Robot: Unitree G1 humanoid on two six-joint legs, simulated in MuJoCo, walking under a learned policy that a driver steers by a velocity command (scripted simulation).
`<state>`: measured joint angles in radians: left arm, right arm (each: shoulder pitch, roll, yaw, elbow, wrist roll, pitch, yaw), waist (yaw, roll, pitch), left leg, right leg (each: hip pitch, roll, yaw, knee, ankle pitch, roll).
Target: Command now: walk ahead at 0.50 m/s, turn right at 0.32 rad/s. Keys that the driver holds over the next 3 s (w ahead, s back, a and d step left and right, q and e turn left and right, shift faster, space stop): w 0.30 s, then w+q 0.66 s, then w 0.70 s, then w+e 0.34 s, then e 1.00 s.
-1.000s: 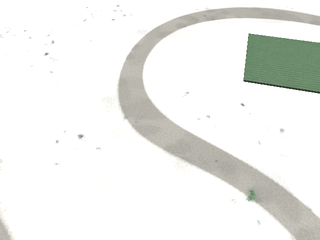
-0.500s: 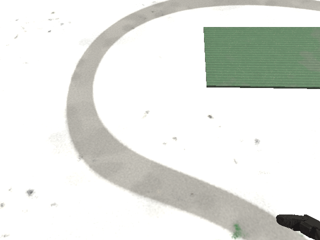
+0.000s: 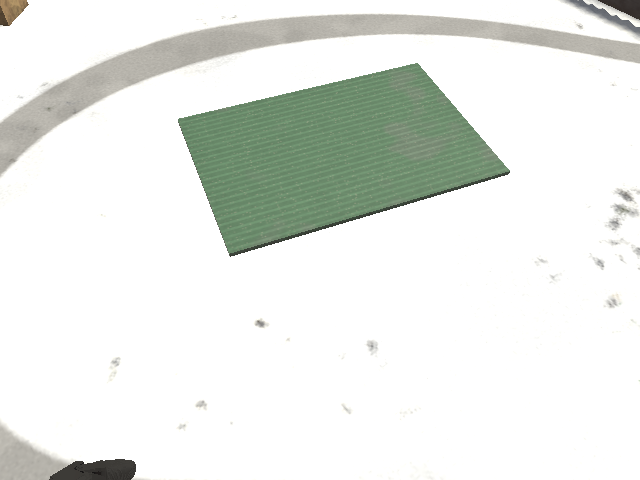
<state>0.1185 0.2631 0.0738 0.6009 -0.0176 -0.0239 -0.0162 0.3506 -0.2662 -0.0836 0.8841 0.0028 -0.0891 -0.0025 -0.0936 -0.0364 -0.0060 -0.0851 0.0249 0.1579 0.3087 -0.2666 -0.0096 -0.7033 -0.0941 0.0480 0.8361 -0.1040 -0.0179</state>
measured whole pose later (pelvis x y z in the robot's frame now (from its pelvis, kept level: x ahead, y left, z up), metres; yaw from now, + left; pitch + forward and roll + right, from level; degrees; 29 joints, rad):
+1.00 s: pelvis +0.55 +0.03 +0.00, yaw +17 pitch +3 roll -1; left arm 0.07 0.27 0.05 0.67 0.01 -0.09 0.01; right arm 0.32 -0.26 -0.07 0.75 0.02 -0.05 0.00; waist -0.06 -0.03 0.02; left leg -0.18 -0.11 -0.14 0.37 -0.23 0.09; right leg -0.68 -0.08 0.10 0.69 -0.01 0.06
